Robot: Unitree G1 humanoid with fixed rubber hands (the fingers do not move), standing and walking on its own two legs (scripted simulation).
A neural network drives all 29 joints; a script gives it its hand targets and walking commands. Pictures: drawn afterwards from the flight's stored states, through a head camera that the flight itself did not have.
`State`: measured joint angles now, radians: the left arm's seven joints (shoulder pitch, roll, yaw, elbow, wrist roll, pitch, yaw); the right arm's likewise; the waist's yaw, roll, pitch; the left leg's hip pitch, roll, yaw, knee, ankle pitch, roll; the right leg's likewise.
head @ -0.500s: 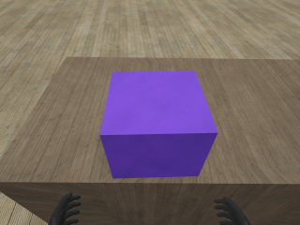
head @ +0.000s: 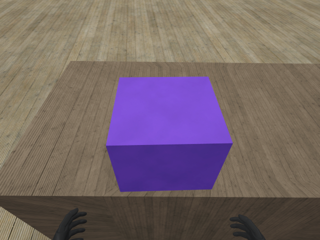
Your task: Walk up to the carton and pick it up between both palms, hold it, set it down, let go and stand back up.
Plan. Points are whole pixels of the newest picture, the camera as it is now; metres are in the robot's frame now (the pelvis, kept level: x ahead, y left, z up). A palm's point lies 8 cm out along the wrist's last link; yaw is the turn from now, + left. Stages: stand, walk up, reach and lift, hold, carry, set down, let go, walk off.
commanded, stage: let go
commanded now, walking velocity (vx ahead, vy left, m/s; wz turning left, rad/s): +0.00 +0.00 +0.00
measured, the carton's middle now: (165, 132) +0.43 +0.01 +0.02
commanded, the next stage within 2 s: stand in 0.22 s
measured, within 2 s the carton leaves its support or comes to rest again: neither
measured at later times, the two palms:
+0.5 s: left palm out of the picture +0.10 +0.27 -0.10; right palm out of the picture +0.13 -0.24 -0.09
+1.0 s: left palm out of the picture +0.03 +0.28 -0.12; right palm out of the picture +0.08 -0.24 -0.09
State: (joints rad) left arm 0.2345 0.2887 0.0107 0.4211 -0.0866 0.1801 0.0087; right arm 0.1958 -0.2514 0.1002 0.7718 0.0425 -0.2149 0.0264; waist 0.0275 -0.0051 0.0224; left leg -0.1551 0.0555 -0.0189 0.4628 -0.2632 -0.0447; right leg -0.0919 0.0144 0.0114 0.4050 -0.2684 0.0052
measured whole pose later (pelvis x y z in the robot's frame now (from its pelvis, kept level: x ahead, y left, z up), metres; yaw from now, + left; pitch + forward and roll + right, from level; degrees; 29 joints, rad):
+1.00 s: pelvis -0.04 +0.01 +0.00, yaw +0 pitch -6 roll -1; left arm 0.25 0.29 0.01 0.88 -0.02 -0.01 0.00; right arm 0.20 -0.30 0.09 0.82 -0.01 -0.03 0.01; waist 0.03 0.00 0.04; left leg -0.15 0.05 -0.02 0.46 -0.21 -0.03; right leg -0.09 0.01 0.01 0.40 -0.22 0.02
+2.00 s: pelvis -0.04 +0.01 +0.00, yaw +0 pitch -6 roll -1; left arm 0.25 0.29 0.01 0.96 -0.02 -0.01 0.00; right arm 0.20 -0.30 0.09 0.88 -0.01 -0.01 0.01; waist 0.03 0.01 0.08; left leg -0.16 0.05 -0.02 0.46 -0.21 -0.03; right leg -0.09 0.01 0.01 0.40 -0.21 0.02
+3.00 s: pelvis -0.03 +0.00 +0.00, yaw +0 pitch -5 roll -1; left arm 0.20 0.29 0.01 1.01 -0.02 -0.01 0.00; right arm 0.20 -0.31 0.09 0.92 0.00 -0.01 0.00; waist 0.03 0.02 0.09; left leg -0.16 0.05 -0.02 0.45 -0.22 -0.03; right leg -0.10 0.01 0.01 0.40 -0.23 0.01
